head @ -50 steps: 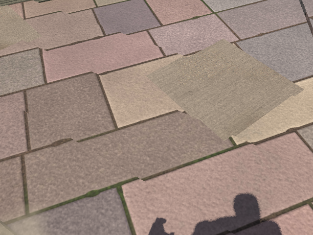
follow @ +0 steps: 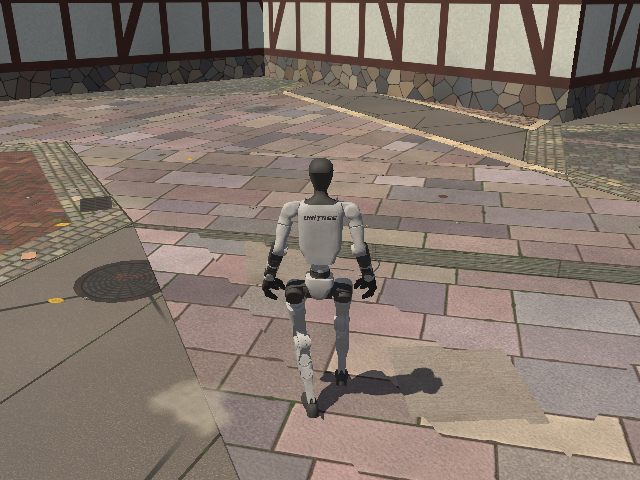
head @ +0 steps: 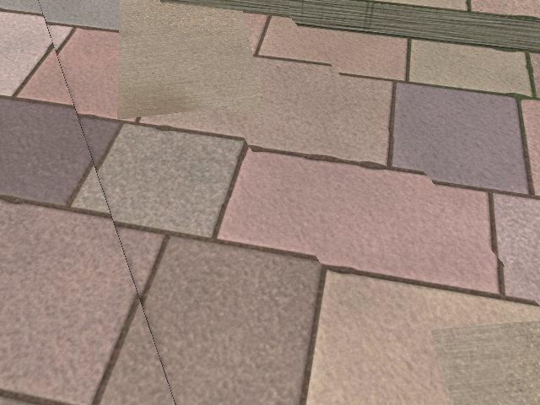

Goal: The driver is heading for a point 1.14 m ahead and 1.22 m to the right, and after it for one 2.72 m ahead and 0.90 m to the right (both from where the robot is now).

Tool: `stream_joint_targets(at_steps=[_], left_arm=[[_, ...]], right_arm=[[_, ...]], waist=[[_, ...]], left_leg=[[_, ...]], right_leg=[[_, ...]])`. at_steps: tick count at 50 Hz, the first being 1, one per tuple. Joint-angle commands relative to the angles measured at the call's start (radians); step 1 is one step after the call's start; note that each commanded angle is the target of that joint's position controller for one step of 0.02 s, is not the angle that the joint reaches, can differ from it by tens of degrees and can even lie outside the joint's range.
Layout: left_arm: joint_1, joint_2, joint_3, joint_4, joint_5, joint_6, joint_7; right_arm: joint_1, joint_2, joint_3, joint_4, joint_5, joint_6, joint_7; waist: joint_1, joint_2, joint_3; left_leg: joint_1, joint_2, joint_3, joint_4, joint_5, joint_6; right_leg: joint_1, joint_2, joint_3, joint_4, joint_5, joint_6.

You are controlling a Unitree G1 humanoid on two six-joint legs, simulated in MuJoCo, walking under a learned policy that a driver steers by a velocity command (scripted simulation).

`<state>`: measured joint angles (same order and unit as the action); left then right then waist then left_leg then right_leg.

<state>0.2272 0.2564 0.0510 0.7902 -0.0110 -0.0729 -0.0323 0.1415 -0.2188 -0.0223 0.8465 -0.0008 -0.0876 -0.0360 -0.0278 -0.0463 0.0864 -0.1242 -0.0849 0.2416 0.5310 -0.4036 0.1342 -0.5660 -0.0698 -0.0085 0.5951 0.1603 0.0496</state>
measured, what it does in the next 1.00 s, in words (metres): walks ahead, turning right: right foot 0.04 m lower, then left foot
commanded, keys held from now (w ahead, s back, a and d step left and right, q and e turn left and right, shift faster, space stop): e+shift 1.00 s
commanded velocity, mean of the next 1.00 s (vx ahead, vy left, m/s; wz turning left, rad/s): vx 0.05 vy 0.00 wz -0.91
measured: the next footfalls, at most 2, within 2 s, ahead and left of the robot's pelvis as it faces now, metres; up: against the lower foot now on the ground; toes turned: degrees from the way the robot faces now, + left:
right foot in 0.06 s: +0.22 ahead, -0.09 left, -0.04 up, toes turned -4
left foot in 0.48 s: +0.28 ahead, +0.14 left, -0.01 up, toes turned -35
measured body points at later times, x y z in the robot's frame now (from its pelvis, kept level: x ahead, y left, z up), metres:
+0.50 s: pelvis +0.14 +0.02 -0.02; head +0.17 +0.01 +0.43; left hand +0.44 +0.20 -0.08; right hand +0.17 -0.29 -0.12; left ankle +0.25 +0.16 -0.72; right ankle +0.18 -0.08 -0.76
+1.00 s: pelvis +0.16 -0.01 -0.02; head +0.17 -0.07 +0.43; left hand +0.47 +0.03 -0.10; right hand +0.03 -0.31 -0.13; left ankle +0.30 +0.09 -0.67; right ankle +0.10 -0.08 -0.76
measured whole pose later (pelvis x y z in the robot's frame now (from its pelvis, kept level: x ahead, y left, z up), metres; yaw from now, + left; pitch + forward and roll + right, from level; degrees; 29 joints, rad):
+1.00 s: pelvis +0.16 -0.01 -0.02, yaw -56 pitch +5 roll +3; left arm 0.22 0.30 0.07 0.58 -0.01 0.03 0.01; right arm 0.08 -0.29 -0.10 0.68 -0.01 -0.01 -0.04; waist 0.00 0.02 0.05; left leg -0.63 -0.03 -0.09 1.14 -0.35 -0.04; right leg -0.39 0.07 0.16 0.52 -0.20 -0.04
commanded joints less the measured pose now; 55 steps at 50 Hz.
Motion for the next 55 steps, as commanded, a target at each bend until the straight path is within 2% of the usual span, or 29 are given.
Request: stream_joint_targets(at_steps=[1,2,3,4,5,6,7,8,10,12,15,21,24,25,27,28,29,31,35,39,40,41,42,43,44,46,47,52,55], left_arm=[[0.201,0.1,0.041,-0.026,0.022,0.016,-0.031],[0.342,0.123,0.059,0.007,0.025,0.019,-0.025],[0.463,0.13,0.067,0.041,0.019,0.014,-0.014],[0.381,0.172,0.053,0.008,0.047,0.0,-0.004],[0.222,0.255,0.058,-0.092,0.093,-0.022,-0.007],[0.087,0.291,0.086,-0.169,0.061,-0.005,-0.005],[0.023,0.239,0.073,-0.196,0.021,0.018,0.003],[-0.022,0.175,0.049,-0.203,0.006,0.039,0.015],[-0.049,0.17,0.047,-0.227,0.018,0.059,0.043],[-0.006,0.168,0.054,-0.236,0.022,0.075,0.069],[0.011,0.179,0.065,-0.253,0.005,0.094,0.096],[-0.039,0.174,0.077,-0.313,0.0,0.134,0.094],[-0.094,0.175,0.079,-0.346,-0.007,0.14,0.082],[-0.103,0.166,0.082,-0.368,-0.024,0.145,0.078],[-0.092,0.131,0.064,-0.387,-0.026,0.121,0.044],[-0.119,0.203,0.083,-0.349,-0.014,0.108,0.027],[-0.128,0.215,0.09,-0.336,-0.011,0.111,0.024],[-0.089,0.161,0.067,-0.314,0.003,0.123,0.022],[-0.163,0.091,0.023,-0.352,-0.021,0.124,-0.008],[-0.063,0.122,0.04,-0.303,-0.023,0.099,-0.026],[-0.001,0.133,0.053,-0.267,-0.013,0.093,-0.019],[0.084,0.17,0.074,-0.231,0.001,0.084,-0.002],[0.154,0.31,0.1,-0.25,0.024,0.067,0.013],[0.124,0.332,0.094,-0.288,0.043,0.052,0.014],[0.08,0.332,0.109,-0.293,0.052,0.048,0.007],[-0.03,0.244,0.088,-0.299,-0.004,0.063,0.023],[-0.055,0.223,0.077,-0.303,-0.013,0.077,0.037],[-0.079,0.211,0.075,-0.29,-0.008,0.109,0.081],[-0.065,0.214,0.069,-0.276,0.005,0.114,0.077]], right_arm=[[-0.112,-0.115,-0.031,-0.077,0.015,0.01,-0.024],[-0.161,-0.111,-0.031,-0.095,0.018,0.019,-0.021],[-0.204,-0.081,-0.026,-0.113,0.001,0.025,-0.004],[-0.122,-0.003,-0.016,-0.132,-0.032,0.03,0.02],[0.118,-0.037,-0.013,-0.135,0.007,0.022,0.04],[0.107,-0.147,-0.032,-0.138,0.022,0.026,0.041],[0.01,-0.182,-0.045,-0.156,0.018,0.041,0.028],[-0.051,-0.157,-0.046,-0.157,-0.003,0.066,0.009],[-0.075,-0.148,-0.047,-0.181,-0.005,0.097,-0.005],[-0.072,-0.099,-0.042,-0.173,-0.014,0.09,-0.01],[-0.072,-0.077,-0.035,-0.179,-0.001,0.078,-0.016],[-0.1,-0.116,-0.055,-0.178,0.015,0.055,-0.01],[0.003,-0.148,-0.079,-0.145,0.021,0.037,0.01],[0.028,-0.185,-0.093,-0.123,0.006,0.037,0.015],[0.022,-0.262,-0.134,-0.128,-0.028,0.038,0.007],[-0.041,-0.19,-0.12,-0.184,-0.033,0.03,-0.004],[-0.077,-0.171,-0.114,-0.198,-0.012,0.031,-0.015],[-0.116,-0.146,-0.099,-0.206,0.012,0.038,-0.031],[-0.06,-0.179,-0.104,-0.194,-0.008,0.049,-0.047],[-0.061,-0.198,-0.118,-0.194,0.015,0.029,-0.029],[-0.049,-0.162,-0.111,-0.188,0.02,0.019,-0.02],[-0.027,-0.112,-0.103,-0.183,0.011,0.015,-0.008],[-0.035,-0.064,-0.093,-0.246,-0.031,0.018,0.005],[-0.006,-0.092,-0.09,-0.26,-0.043,0.02,0.013],[-0.031,-0.164,-0.102,-0.271,-0.011,0.025,0.007],[-0.061,-0.183,-0.11,-0.252,-0.002,0.048,-0.013],[-0.066,-0.172,-0.108,-0.252,-0.008,0.06,-0.013],[-0.08,-0.103,-0.076,-0.234,-0.01,0.07,0.008],[-0.071,-0.122,-0.07,-0.228,-0.007,0.071,0.019]], waist=[[0.103,0.106,-0.159],[0.185,0.066,-0.195],[0.254,-0.098,-0.156],[0.115,-0.287,-0.096],[-0.009,-0.279,-0.353],[-0.002,-0.11,-0.396],[0.003,0.061,-0.305],[-0.005,0.174,-0.222],[-0.015,0.031,-0.157],[0.008,0.023,-0.217],[0.027,-0.022,-0.297],[0.058,-0.134,-0.234],[0.017,-0.194,-0.227],[0.036,-0.066,-0.22],[0.04,0.43,-0.233],[0.025,0.278,-0.21],[0.043,0.186,-0.187],[0.061,0.113,-0.129],[0.007,0.186,-0.086],[0.029,0.21,-0.148],[0.047,0.16,-0.156],[0.072,0.031,-0.128],[0.041,-0.282,-0.092],[0.039,-0.245,-0.222],[0.055,-0.217,-0.304],[0.029,-0.098,-0.259],[0.013,-0.086,-0.245],[0.025,-0.08,-0.269],[0.047,-0.111,-0.272]], left_leg=[[-0.101,0.242,-0.055,0.136,0.634,0.008],[-0.167,0.207,-0.039,0.339,0.679,-0.018],[-0.351,0.097,-0.047,0.707,0.179,-0.067],[-0.629,-0.063,-0.127,1.064,-0.337,-0.126],[-0.681,-0.084,-0.346,1.23,-0.308,-0.149],[-0.701,-0.025,-0.405,1.202,-0.207,-0.136],[-0.721,0.018,-0.385,1.117,-0.131,-0.138],[-0.688,0.051,-0.381,1.021,-0.07,-0.135],[-0.557,0.065,-0.379,0.791,-0.038,-0.152],[-0.488,0.033,-0.351,0.686,0.033,-0.172],[-0.535,0.021,-0.385,0.581,0.068,-0.198],[-0.444,-0.004,-0.39,0.301,0.115,-0.187],[-0.241,-0.004,-0.379,0.04,0.15,-0.151],[-0.135,0.021,-0.426,-0.06,0.201,-0.113],[0.104,0.418,-0.841,-0.215,0.186,0.111],[0.04,0.419,-0.793,-0.191,0.26,0.11],[-0.019,0.37,-0.69,-0.178,0.281,0.079],[-0.094,0.319,-0.526,-0.168,0.356,0.045],[-0.101,0.279,-0.331,-0.208,0.387,0.027],[-0.122,0.289,-0.206,-0.099,0.337,-0.019],[-0.155,0.259,-0.159,-0.005,0.29,-0.051],[-0.277,0.19,-0.1,0.21,0.176,-0.092],[-0.654,0.092,-0.119,0.607,-0.203,-0.169],[-0.728,0.072,-0.301,0.76,-0.239,-0.181],[-0.718,0.067,-0.342,0.804,-0.184,-0.164],[-0.709,0.101,-0.373,0.75,-0.041,-0.15],[-0.648,0.095,-0.382,0.697,0.009,-0.162],[-0.503,0.036,-0.36,0.374,0.146,-0.199],[-0.389,0.041,-0.349,0.288,0.143,-0.199]], right_leg=[[0.289,0.071,-0.087,-0.011,-0.006,-0.042],[0.435,0.111,-0.11,-0.044,-0.006,-0.085],[0.574,0.077,-0.018,-0.128,0.16,-0.162],[0.614,-0.036,0.281,-0.034,0.72,-0.26],[0.717,-0.264,0.718,-0.132,0.645,-0.473],[0.685,-0.296,0.781,-0.222,0.219,-0.486],[0.566,-0.256,0.741,-0.272,-0.115,-0.434],[0.405,-0.203,0.677,-0.322,-0.357,-0.357],[0.196,-0.109,0.572,-0.327,-0.353,-0.33],[0.21,-0.018,0.46,-0.268,-0.18,-0.286],[0.364,-0.028,0.489,-0.215,-0.057,-0.256],[0.368,0.021,0.547,-0.217,-0.238,-0.198],[0.303,0.051,0.592,-0.195,-0.26,-0.167],[0.203,0.113,0.558,-0.19,-0.395,-0.128],[-0.141,0.227,0.301,0.248,-0.712,-0.036],[-0.164,0.162,0.295,0.412,-0.662,-0.015],[-0.117,0.148,0.26,0.467,-0.61,-0.018],[-0.084,0.099,0.175,0.582,-0.491,-0.014],[-0.029,0.023,0.038,0.336,-0.401,-0.007],[0.237,0.036,-0.031,-0.062,-0.254,-0.019],[0.328,0.073,-0.055,-0.166,-0.186,-0.033],[0.445,0.073,0.005,-0.237,-0.076,-0.063],[0.628,-0.17,0.388,-0.157,0.459,-0.174],[0.679,-0.263,0.514,-0.109,0.661,-0.321],[0.657,-0.26,0.551,-0.159,0.459,-0.367],[0.561,-0.163,0.485,-0.184,0.126,-0.28],[0.471,-0.135,0.467,-0.193,0.051,-0.263],[0.393,-0.054,0.441,-0.149,-0.091,-0.221],[0.334,-0.061,0.471,-0.134,-0.094,-0.233]])
Keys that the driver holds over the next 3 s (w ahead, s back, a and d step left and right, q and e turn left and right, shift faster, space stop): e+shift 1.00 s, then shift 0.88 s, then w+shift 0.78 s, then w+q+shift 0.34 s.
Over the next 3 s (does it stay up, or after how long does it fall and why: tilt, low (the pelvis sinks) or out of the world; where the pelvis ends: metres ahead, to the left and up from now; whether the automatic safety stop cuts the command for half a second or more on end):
stays up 0.54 -0.72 -0.08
